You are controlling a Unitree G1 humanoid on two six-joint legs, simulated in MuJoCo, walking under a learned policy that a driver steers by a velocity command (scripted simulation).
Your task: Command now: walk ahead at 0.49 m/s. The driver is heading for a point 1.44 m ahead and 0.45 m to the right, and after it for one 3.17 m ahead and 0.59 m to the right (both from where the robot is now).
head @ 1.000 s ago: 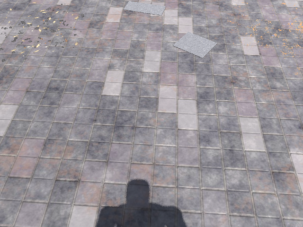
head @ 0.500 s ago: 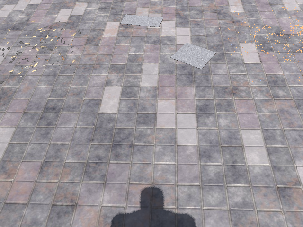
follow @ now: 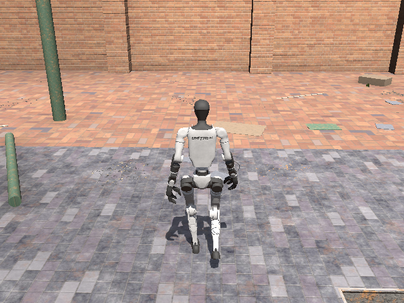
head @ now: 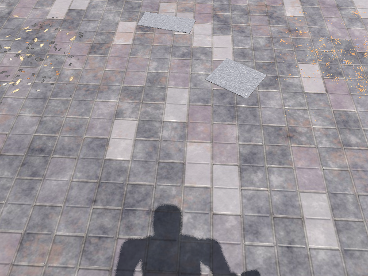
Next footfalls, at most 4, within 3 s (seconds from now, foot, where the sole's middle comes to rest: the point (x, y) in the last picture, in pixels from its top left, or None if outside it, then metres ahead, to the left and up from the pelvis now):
0.44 right None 0.40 -0.10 -0.76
0.98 left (210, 201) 0.75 -0.06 -0.76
1.48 right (288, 189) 0.82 -0.37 -0.76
2.02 left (275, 126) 1.16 -0.36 -0.76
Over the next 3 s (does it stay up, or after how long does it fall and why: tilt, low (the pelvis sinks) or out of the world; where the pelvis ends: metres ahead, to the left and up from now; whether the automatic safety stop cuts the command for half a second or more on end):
stays up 1.48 -0.47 0.01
